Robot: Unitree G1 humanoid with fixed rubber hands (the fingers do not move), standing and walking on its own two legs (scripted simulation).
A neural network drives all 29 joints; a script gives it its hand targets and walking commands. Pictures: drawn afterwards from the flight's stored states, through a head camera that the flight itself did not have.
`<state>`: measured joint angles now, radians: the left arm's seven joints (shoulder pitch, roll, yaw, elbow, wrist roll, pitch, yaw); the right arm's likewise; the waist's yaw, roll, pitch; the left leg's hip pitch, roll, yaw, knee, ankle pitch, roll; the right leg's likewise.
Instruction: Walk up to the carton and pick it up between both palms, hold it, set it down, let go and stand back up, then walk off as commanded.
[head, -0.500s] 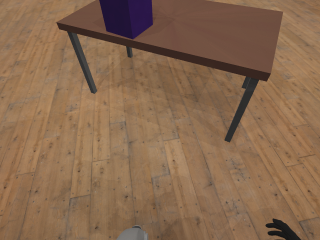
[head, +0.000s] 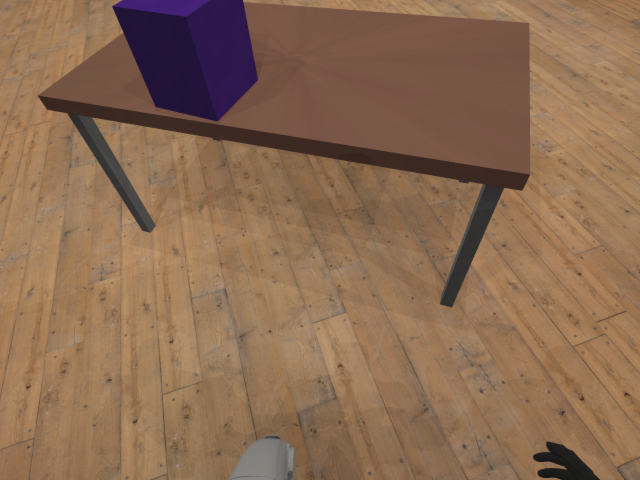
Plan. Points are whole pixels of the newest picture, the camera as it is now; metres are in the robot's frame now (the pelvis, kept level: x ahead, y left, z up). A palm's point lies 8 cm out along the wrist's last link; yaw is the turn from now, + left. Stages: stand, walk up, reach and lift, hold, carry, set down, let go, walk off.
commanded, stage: walk up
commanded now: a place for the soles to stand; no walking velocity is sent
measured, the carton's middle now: (194, 47) +1.06 +0.36 +0.02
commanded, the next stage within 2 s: none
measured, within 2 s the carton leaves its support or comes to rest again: neither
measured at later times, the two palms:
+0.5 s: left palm (19, 413) +0.21 +0.44 -0.07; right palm (491, 429) +0.22 -0.21 -0.13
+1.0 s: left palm out of the picture +0.39 +0.59 -0.09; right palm (374, 351) +0.32 -0.05 -0.11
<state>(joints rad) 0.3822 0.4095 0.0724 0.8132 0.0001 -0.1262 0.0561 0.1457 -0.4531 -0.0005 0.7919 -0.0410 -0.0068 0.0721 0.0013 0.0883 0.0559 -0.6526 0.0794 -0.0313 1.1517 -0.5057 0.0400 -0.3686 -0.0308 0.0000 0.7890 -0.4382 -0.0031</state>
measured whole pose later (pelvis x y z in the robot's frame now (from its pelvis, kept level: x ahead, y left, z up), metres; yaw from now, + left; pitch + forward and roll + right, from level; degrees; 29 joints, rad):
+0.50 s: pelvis +0.14 +0.10 -0.01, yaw -5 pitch +0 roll -1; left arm 0.36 0.41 0.07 0.81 0.00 -0.13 0.07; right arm 0.17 -0.45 0.00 0.78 -0.05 0.04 0.08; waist -0.01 0.10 0.08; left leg -0.54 0.03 0.03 1.12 -0.51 0.03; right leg -0.46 -0.02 -0.01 0.89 -0.44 -0.01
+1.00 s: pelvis +0.26 +0.27 -0.02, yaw -8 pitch -4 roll -1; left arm 0.28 0.42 0.07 0.81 0.00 -0.08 0.09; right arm 0.20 -0.45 0.00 0.76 -0.05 -0.01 0.06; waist -0.02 0.05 0.10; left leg -0.40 0.01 0.13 0.97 -0.50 0.08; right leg -0.58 0.00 0.04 1.24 -0.43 0.00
